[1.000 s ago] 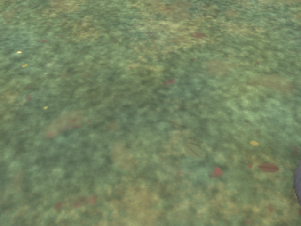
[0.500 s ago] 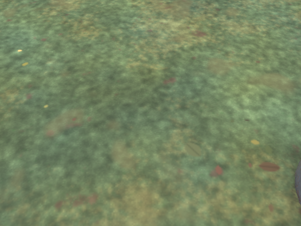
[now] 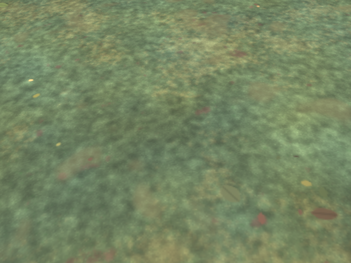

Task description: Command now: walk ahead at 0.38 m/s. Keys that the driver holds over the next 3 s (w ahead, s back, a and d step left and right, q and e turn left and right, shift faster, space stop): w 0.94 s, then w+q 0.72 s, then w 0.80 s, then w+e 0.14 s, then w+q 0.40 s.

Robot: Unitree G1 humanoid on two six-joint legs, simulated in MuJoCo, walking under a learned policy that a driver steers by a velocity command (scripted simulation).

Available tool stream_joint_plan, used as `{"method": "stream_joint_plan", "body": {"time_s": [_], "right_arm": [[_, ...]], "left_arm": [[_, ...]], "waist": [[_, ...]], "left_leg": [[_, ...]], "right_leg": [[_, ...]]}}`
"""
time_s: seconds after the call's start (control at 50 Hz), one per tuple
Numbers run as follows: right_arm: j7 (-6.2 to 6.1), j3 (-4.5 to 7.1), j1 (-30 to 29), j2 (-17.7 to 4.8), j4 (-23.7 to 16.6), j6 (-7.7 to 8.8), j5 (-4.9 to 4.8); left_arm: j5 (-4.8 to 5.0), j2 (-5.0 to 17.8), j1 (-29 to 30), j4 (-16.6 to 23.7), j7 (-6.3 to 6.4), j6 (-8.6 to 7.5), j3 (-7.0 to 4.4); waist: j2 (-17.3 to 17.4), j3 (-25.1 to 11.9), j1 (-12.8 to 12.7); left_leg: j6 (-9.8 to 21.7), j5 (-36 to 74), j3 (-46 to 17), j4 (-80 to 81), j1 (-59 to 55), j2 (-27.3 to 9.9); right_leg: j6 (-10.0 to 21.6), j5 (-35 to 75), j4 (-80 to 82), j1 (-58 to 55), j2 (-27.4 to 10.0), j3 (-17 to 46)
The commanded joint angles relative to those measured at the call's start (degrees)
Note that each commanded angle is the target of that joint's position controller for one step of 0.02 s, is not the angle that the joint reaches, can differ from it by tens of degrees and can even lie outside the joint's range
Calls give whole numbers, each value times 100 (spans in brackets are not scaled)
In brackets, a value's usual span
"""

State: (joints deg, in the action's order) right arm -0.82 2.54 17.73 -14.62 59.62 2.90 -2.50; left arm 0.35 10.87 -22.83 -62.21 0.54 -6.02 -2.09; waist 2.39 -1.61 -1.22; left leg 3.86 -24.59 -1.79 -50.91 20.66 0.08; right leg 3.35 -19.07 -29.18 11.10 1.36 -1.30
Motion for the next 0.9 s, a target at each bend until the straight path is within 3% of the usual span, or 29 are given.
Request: {"method": "stream_joint_plan", "body": {"time_s": [0.02, 0.06, 0.08, 0.12, 0.18, 0.24, 0.3, 0.34, 0.36, 0.38, 0.4, 0.42, 0.44, 0.46, 0.48, 0.5, 0.52, 0.54, 0.58, 0.66, 0.74, 0.82, 0.86, 0.88, 0.9], "right_arm": [[80, 46, -709, -383, -617, 309, 16], [109, 118, -832, -515, -604, 351, 136], [140, 108, -906, -411, -607, 345, 144], [177, 57, -1247, -216, -742, 314, 143], [212, -54, -2119, -35, -1104, 312, 116], [283, -93, -2572, -110, -1315, 316, 66], [364, -69, -2697, -279, -1494, 355, 55], [370, 57, -2188, -556, -1432, 381, 74], [337, 183, -1380, -768, -1211, 372, 60], [279, 316, -327, -1018, -913, 335, 39], [218, 445, 611, -1520, -740, 292, 190], [268, 381, 851, -1436, -617, 266, 222], [274, 255, 437, -972, -620, 286, 172], [268, 190, -199, -765, -747, 308, 145], [290, 141, -653, -618, -839, 344, 195], [326, 97, -862, -456, -853, 374, 269], [347, 65, -901, -342, -797, 388, 313], [348, 59, -840, -309, -736, 394, 291], [298, 69, -661, -430, -615, 418, 261], [130, 109, -191, -679, -485, 367, 262], [67, 125, 292, -825, -386, 319, 182], [44, 157, 725, -865, -206, 200, 134], [25, 197, 702, -934, -196, 131, 134], [21, 215, 601, -987, -228, 102, 142], [23, 210, 466, -983, -270, 65, 159]], "left_arm": [[11, 732, -588, 105, -76, -120, -73], [2, 535, -493, 208, -93, -65, -4], [-31, 468, -682, 172, -74, -30, 22], [-62, 548, -937, 153, -12, 32, 23], [-65, 779, -991, 248, 67, 72, -3], [1, 908, -1150, 222, 86, 64, -48], [60, 960, -1067, 209, 95, 98, -108], [22, 1101, -871, 279, 98, 153, -169], [-17, 1112, -757, 323, 96, 204, -179], [-60, 1093, -618, 423, 78, 225, -157], [-120, 606, -1000, 564, 12, 165, -22], [-45, 0, -1405, 456, -47, 14, 152], [157, 605, -768, 585, -64, -116, -14], [259, 878, -182, 790, -48, -184, -85], [212, 914, 102, 841, 8, -201, -117], [141, 842, 115, 838, 47, -148, -169], [115, 671, -55, 820, 56, -62, -169], [116, 533, -145, 809, 67, 12, -165], [90, 539, 74, 932, 88, 104, -194], [-7, 634, 1162, 1346, 55, 76, -215], [40, 508, 2105, 1609, -63, 12, -121], [89, 600, 2690, 1897, -213, -28, -90], [95, 740, 2612, 1959, -272, -57, -127], [95, 866, 2347, 1918, -281, -69, -180], [87, 1052, 1721, 1754, -270, -76, -284]], "waist": [[-762, 1055, -73], [-712, 906, -53], [-786, 817, -103], [-800, 797, -192], [-735, 948, -356], [-832, 1091, -402], [-856, 1070, -206], [-1043, 549, 177], [-1120, 14, 598], [-1081, -622, 1081], [-29, -1593, 1049], [1165, -2441, 832], [827, -1563, 841], [485, -634, 659], [-58, -258, 455], [-120, -48, 223], [39, -27, 39], [123, 50, -35], [166, 316, -95], [2, 557, 121], [-18, 618, 439], [-12, 739, 567], [75, 626, 413], [179, 438, 230], [221, 41, -138]], "left_leg": [[138, 642, -239, -1445, 3201, -483], [28, 1337, -104, -938, 2885, -636], [-44, 1556, 41, -786, 2755, -614], [-178, 1867, 228, -310, 2703, -568], [-281, 2413, 441, 947, 2170, -374], [-234, 2648, 529, 1610, 1773, -246], [-9, 2486, 425, 2011, 1594, -219], [183, 2200, 578, 2031, 691, 56], [325, 2132, 693, 1998, -326, 247], [517, 2231, 457, 1961, -1867, 48], [1165, 1567, -1579, 1938, -4196, -1425], [1710, 372, -4065, 3062, -4966, -2369], [1371, 96, -3847, 3452, -4274, -2056], [1151, 628, -2908, 3589, -3201, -1917], [1054, 1387, -2226, 3754, -2223, -1737], [967, 1879, -1660, 3911, -1524, -1502], [942, 1935, -1331, 4088, -1137, -1333], [974, 1948, -1132, 4239, -930, -1246], [1034, 2105, -813, 4464, -633, -1187], [985, 2480, -503, 4581, -908, -1123], [787, 2515, -147, 4559, -1162, -982], [739, 2635, -251, 4176, -2142, -1365], [639, 3177, -292, 3839, -2521, -1526], [570, 3975, -241, 3502, -2592, -1510], [460, 4939, -69, 2745, -2525, -1333]], "right_leg": [[902, -1332, 2245, -1354, -1956, 3036], [590, 220, 2284, -1361, -1542, 2005], [549, 880, 2257, -1373, -1384, 1625], [589, 1716, 2231, -1339, -1250, 1195], [599, 1956, 2384, -879, -1140, 859], [649, 2010, 2470, -885, -1283, 749], [555, 2766, 2188, -1441, -1533, 647], [419, 4806, 1425, -1744, -1578, 507], [315, 5792, 510, -1667, -1443, 352], [140, 5634, -733, -946, -1220, 243], [-131, 3370, -2881, 1123, -581, 59], [-257, -1244, -4394, 2312, 268, 699], [-99, -1149, -4999, 2898, -79, 1013], [-14, -598, -4949, 3096, -380, 749], [2, -65, -4692, 2778, -653, 640], [8, 216, -4435, 2407, -835, 606], [17, 358, -4257, 2068, -956, 636], [9, 376, -4079, 1967, -999, 598], [-77, 549, -3680, 2158, -1075, 506], [-274, 1796, -2231, 2882, -1106, 404], [-282, 2652, -770, 2484, -768, 92], [-149, 2261, -186, 2748, -655, 155], [-2, 1795, -12, 2527, -560, 127], [89, 1575, 36, 2065, -416, 16], [226, 1540, 123, 1173, -214, -155]]}}
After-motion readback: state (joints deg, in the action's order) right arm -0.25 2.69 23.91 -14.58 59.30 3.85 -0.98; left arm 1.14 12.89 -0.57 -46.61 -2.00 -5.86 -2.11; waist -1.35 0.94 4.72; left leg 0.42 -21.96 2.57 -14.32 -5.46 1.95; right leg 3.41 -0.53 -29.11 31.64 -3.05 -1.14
